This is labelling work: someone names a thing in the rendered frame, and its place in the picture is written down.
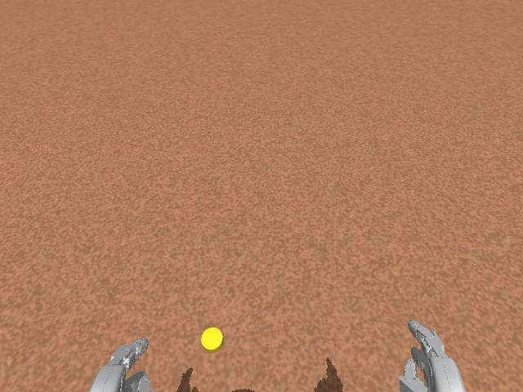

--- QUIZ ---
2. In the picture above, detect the tin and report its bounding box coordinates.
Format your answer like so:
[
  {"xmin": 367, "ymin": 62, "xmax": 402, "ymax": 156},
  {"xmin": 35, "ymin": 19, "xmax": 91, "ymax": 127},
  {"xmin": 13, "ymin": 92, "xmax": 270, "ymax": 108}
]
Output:
[{"xmin": 201, "ymin": 327, "xmax": 224, "ymax": 354}]

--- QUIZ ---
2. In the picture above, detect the left robot hand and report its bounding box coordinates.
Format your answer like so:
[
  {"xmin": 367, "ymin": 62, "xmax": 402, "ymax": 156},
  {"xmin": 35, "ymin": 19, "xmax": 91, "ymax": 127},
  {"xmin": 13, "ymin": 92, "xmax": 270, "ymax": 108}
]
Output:
[{"xmin": 89, "ymin": 338, "xmax": 155, "ymax": 392}]

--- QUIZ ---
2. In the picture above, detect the right robot hand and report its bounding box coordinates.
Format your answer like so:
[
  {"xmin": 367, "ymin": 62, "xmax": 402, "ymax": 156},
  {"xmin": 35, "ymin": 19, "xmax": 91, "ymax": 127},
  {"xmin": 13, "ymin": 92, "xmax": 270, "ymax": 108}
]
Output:
[{"xmin": 399, "ymin": 319, "xmax": 466, "ymax": 392}]

